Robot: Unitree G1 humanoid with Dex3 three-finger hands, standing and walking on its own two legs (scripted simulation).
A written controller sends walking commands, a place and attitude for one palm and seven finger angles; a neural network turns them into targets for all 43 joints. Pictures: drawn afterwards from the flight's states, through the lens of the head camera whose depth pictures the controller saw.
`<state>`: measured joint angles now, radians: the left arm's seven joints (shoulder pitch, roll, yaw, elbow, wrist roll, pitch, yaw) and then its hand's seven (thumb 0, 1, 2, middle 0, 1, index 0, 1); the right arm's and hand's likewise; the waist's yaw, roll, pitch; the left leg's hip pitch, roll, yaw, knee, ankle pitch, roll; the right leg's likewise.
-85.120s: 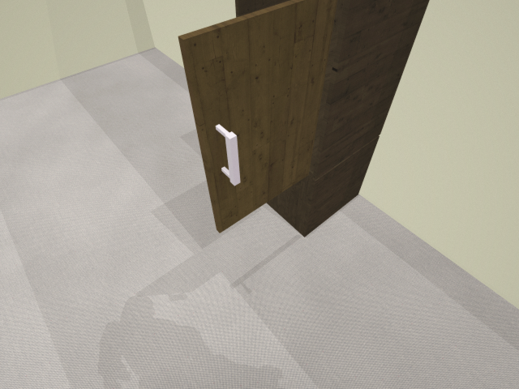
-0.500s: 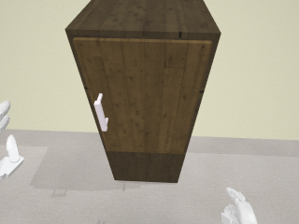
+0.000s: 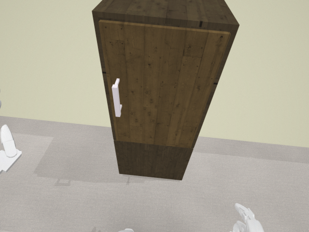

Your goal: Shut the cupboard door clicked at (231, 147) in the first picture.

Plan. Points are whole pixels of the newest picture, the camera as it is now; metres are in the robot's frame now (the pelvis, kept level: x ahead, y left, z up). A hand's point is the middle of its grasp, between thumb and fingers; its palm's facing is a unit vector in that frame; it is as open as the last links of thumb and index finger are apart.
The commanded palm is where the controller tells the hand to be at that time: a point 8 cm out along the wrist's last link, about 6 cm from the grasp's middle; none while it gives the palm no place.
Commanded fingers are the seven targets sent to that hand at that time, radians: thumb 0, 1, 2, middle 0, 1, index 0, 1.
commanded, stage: step back with the hand held close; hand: left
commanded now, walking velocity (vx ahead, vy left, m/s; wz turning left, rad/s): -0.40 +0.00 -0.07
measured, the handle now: (117, 98) +0.58 +0.17 -0.01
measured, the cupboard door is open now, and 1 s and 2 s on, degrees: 0 0 0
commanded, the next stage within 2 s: stop stepping back and stand still in 0.30 s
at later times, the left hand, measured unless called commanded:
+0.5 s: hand out of the picture +0.12 +0.30 +0.19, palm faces +0.44 -0.82 -0.38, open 7.4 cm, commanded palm +0.05 +0.32 +0.19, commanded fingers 0.00 0.90 0.90 -0.20 -0.30 -0.20 -0.30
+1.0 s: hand out of the picture +0.06 +0.27 +0.19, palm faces +0.29 -0.84 -0.46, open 7.4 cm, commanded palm +0.01 +0.32 +0.19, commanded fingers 0.00 0.90 0.90 -0.20 -0.30 -0.20 -0.30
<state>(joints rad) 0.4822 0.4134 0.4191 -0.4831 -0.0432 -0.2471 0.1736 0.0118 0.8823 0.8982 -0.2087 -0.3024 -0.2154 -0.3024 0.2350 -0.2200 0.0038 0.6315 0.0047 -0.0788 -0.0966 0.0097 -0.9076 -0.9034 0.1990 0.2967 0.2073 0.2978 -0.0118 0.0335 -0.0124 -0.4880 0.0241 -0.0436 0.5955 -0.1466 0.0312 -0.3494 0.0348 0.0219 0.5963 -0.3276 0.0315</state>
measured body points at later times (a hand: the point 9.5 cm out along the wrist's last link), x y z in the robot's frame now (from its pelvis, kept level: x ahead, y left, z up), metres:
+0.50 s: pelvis -0.09 +0.02 +0.01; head -0.08 +0.06 +0.46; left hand +0.09 +0.34 +0.21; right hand +0.08 -0.20 -0.05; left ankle +0.05 +0.10 -0.72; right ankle -0.18 -0.11 -0.68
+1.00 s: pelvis -0.16 +0.04 +0.01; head -0.17 +0.05 +0.46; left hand +0.04 +0.31 +0.21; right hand -0.07 -0.21 -0.08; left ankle -0.05 +0.11 -0.71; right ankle -0.17 -0.03 -0.72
